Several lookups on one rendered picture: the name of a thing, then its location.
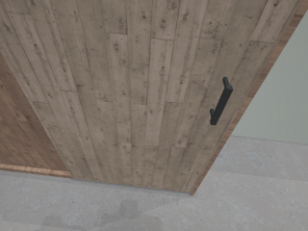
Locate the wardrobe door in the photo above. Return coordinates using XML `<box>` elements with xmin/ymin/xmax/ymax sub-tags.
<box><xmin>0</xmin><ymin>0</ymin><xmax>302</xmax><ymax>193</ymax></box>
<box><xmin>0</xmin><ymin>52</ymin><xmax>68</xmax><ymax>171</ymax></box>

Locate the handle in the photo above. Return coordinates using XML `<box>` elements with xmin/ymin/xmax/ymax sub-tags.
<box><xmin>210</xmin><ymin>77</ymin><xmax>233</xmax><ymax>126</ymax></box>

